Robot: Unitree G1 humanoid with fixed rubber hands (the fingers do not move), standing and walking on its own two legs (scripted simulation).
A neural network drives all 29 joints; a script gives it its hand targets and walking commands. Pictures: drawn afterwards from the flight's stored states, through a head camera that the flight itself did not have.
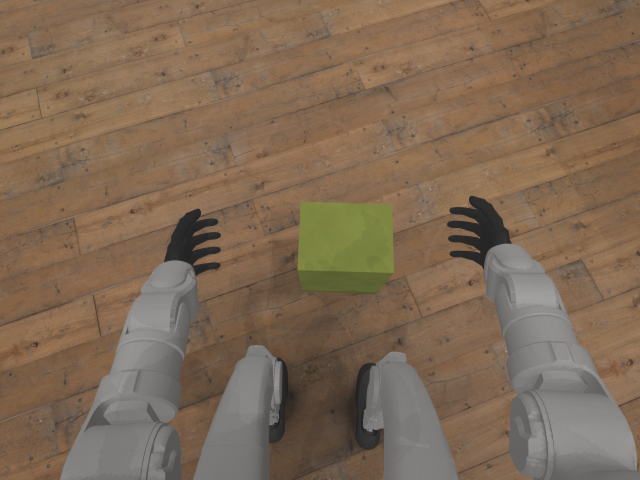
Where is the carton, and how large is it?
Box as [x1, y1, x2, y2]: [297, 202, 393, 293]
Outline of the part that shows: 301,202 297,270 302,289 305,291 375,293 393,273 391,204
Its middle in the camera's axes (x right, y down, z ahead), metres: +0.05 +0.03 +0.98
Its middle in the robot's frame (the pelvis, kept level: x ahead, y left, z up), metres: +0.50 -0.03 -0.54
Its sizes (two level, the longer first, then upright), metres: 0.207 0.158 0.279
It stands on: the floor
